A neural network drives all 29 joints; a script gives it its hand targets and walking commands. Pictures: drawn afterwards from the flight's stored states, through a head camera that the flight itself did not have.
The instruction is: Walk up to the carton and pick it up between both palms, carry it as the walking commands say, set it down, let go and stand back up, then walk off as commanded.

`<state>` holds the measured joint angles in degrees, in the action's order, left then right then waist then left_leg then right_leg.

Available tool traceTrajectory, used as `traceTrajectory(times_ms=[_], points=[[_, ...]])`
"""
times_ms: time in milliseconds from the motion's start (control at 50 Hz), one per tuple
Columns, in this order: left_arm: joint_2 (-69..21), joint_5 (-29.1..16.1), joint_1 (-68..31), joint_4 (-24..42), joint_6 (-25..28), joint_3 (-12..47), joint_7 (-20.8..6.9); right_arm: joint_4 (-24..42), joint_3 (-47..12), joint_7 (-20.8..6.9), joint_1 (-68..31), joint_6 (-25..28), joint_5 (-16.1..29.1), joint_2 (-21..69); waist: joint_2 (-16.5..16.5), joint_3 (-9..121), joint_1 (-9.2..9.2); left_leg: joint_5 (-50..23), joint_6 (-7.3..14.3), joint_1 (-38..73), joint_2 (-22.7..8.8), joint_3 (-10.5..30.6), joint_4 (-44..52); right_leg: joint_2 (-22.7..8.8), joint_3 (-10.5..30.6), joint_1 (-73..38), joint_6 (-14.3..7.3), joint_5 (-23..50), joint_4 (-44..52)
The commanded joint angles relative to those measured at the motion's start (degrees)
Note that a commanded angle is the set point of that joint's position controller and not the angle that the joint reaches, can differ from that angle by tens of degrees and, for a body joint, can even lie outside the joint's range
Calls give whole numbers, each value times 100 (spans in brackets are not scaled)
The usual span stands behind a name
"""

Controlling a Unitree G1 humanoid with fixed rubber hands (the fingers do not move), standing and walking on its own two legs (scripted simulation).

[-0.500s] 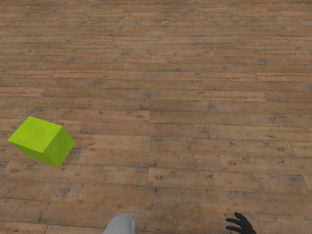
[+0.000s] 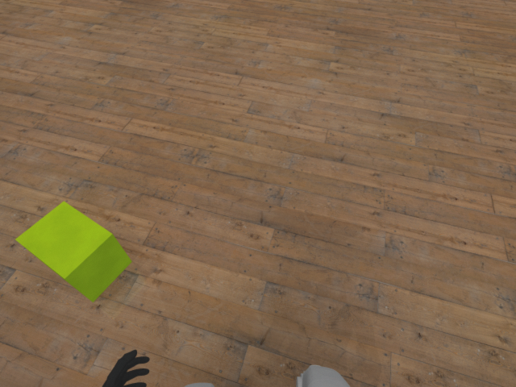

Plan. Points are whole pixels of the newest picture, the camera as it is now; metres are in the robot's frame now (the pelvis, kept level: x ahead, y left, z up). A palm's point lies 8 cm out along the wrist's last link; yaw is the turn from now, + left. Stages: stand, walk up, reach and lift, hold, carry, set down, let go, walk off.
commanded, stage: walk off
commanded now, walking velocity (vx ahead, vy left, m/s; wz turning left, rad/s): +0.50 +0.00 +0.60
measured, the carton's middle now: (78, 251) +0.67 +0.68 -0.63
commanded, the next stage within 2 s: none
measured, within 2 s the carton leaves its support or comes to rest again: neither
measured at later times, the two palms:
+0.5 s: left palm (92, 321) +0.25 +0.30 -0.13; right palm (330, 235) +0.40 -0.16 -0.10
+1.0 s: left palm (81, 271) +0.35 +0.35 -0.13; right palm (239, 125) +0.74 +0.03 -0.08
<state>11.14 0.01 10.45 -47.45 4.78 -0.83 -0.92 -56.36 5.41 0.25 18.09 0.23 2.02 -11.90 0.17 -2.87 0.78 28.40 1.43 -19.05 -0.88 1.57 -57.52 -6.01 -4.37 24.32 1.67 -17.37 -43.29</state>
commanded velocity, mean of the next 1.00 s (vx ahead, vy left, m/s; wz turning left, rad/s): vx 0.50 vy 0.00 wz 0.60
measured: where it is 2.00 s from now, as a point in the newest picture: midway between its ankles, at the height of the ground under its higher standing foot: (149, 238)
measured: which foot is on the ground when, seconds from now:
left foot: up 0.00-0.32, down 0.34-0.68, up 0.70-1.00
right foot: down 0.00-0.34, up 0.36-0.64, down 0.66-1.00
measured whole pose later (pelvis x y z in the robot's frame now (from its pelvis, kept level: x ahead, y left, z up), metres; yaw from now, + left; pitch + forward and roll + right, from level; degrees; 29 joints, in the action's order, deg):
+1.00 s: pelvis +0.47 +0.15 +0.01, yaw +35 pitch +3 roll -3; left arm 11.3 0.3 19.3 -53.0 2.2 -1.9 -0.3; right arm -45.9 5.4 -3.0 3.5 0.0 2.0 -12.3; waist 0.9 -1.5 0.8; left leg 24.7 1.3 -33.8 -6.3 -0.7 -51.2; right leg -10.4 -20.8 5.3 6.7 -24.3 -30.7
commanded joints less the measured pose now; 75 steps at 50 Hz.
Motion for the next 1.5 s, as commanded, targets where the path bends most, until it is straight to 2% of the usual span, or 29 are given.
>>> traceTrajectory(times_ms=[0,60,220,280,300,320,340,380,460,520,600,620,640,680,860,940,980,1000,1020,1040,1080,1180,1300,1340,1360,1380,1400,1420,1480], points=[[958,400,1437,-109,160,-310,162,1240,-63,-165,-1323,194,-459,-494,-999,268,-759,-451,5,-3169,-606,-131,-2182,-1999,2631,-2743,-694,-945,2996],[873,385,1607,-251,159,-339,179,1189,43,-254,-1304,126,-392,-576,-602,460,-686,-758,-164,-3100,-637,-19,-1635,-1935,1548,-3137,-685,887,2687],[1199,349,1055,-288,-30,-419,138,1360,-157,-455,-2116,119,-392,-64,-1244,-18,-543,-903,-281,-1726,-367,-1131,1687,-1489,-465,-2495,-375,1599,2582],[1482,165,907,-218,-126,-499,121,651,21,-295,-52,322,-515,-399,-289,1319,425,-1629,159,902,376,-1622,2784,-1069,-944,-2367,-172,4244,-528],[1077,110,808,70,-53,-417,75,414,332,-159,994,369,-581,-1505,1137,2157,911,-2009,640,2650,-996,469,2941,-641,-681,-963,113,2620,-2345],[580,100,843,348,11,-356,2,361,489,-98,1247,332,-508,-2047,2694,2238,779,-3059,1230,4155,-1944,3070,3299,403,-414,1419,414,-1692,-3495],[573,78,-240,576,62,-313,-33,186,449,-24,1436,263,-330,-1930,1545,1727,1027,-4338,1622,4122,-1783,3579,3496,368,40,2300,242,-1248,-4125],[840,55,-705,695,124,-336,-158,281,418,53,974,282,-491,-1542,492,1119,934,-4347,1337,3376,-1645,2490,3271,64,290,2476,99,-971,-3609],[640,268,-807,650,-79,-341,-151,633,225,85,263,314,-449,-1071,1156,490,483,-3568,1192,1210,-1310,2061,3755,-156,262,1190,279,-756,-2159],[470,115,-817,643,-199,-268,-142,880,167,80,-78,273,-484,-988,897,174,211,-2231,1133,36,-1009,1608,3934,-5,58,273,362,-1390,-432],[389,89,406,171,-160,-269,-106,1186,266,2,-435,258,-410,-1027,303,533,-464,-1443,720,-1324,-629,1432,2739,285,-227,-2417,272,714,1445],[980,144,960,14,-88,-438,-14,1380,237,-7,-539,333,-321,-814,-639,1131,-760,-1067,352,-1954,-85,883,1478,-539,680,-3778,168,738,1909],[1631,335,2038,-151,-7,-634,114,1505,40,-14,-594,376,-275,-199,-2229,2068,-1303,363,42,-2639,403,-46,-442,-2567,2377,-4903,-78,211,2549],[1266,352,1589,-121,-62,-465,189,1746,76,15,-921,209,-354,-641,-1360,1115,-1096,148,41,-3371,-123,-222,-1888,-2460,2436,-4044,-721,-627,2739],[1124,323,870,-134,9,-442,89,1708,-53,-357,-1475,4,-352,-64,-1343,167,-421,-613,-299,-2533,-778,-403,427,-1985,-114,-2645,-383,810,2865],[1651,276,602,6,-156,-538,20,1574,-70,-376,-1339,87,-396,-227,-1204,440,-278,-903,-223,-880,-373,-1281,1487,-1780,-670,-2013,-261,805,2429],[1471,212,363,3,-202,-506,5,979,131,-314,149,193,-486,-576,-360,932,629,-1145,50,775,260,-1517,2385,-1274,-1167,-1748,-169,2695,11],[1113,164,207,284,-161,-476,-28,640,339,-207,1240,286,-570,-1307,1338,1490,1169,-1024,391,1932,-733,308,3068,-716,-1091,-643,159,2076,-2158],[479,147,263,627,-108,-385,-97,577,531,-89,1199,270,-518,-2147,3126,1486,795,-1998,984,3059,-1629,2870,3681,323,-575,1327,510,-1624,-3175],[581,70,-526,840,-72,-376,-143,431,501,8,1604,192,-337,-1900,2387,1523,1116,-3461,1310,3945,-1613,3653,3816,380,-177,2452,443,-1688,-3774],[875,43,-941,844,-17,-380,-203,586,389,104,1171,343,-436,-1452,860,1320,1004,-5335,1209,3551,-1554,2420,3010,-32,110,2619,265,-1042,-3664],[596,261,-1014,836,-218,-364,-197,786,189,137,589,360,-383,-937,1419,382,423,-3124,1179,1147,-1335,2470,3899,-110,265,1517,366,-990,-2264],[218,17,-919,719,-250,-250,-171,1188,235,4,146,336,-431,-970,786,355,140,-2649,938,9,-861,1779,3733,326,-299,-353,349,-415,481],[294,62,-70,402,-175,-293,-70,1318,298,5,-92,322,-366,-1093,481,710,-389,-2971,636,-885,-390,1482,2585,403,-216,-2450,317,1055,1521],[829,166,731,212,-116,-461,30,1438,258,-3,-121,382,-246,-841,-431,1477,-750,-2355,304,-1558,56,857,1215,-552,640,-3857,203,1145,1801],[1374,360,1643,41,-51,-604,126,1583,76,-20,-114,391,-161,-347,-1963,2286,-1110,305,61,-2681,416,87,-576,-2349,2188,-5137,-133,1071,2158],[1738,331,2263,-111,-79,-692,198,1714,100,78,-274,318,-269,-498,-1991,2160,-1313,410,-7,-2988,340,-168,-1516,-2776,2491,-5050,-346,890,2362],[1468,305,2020,-227,-104,-522,227,1825,72,14,-541,284,-340,-617,-1427,1495,-1091,157,41,-3434,-46,-122,-2232,-2431,2340,-4616,-631,868,2248],[786,418,1298,-40,-41,-362,150,1775,-9,-133,-947,199,-494,-552,-1397,258,-847,-513,26,-3361,-599,-251,-2043,-2225,1748,-2816,-628,0,2779]])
